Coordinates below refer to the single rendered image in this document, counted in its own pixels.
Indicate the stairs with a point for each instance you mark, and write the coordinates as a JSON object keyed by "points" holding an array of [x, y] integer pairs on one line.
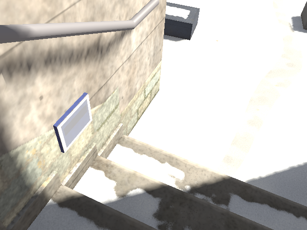
{"points": [[141, 187]]}

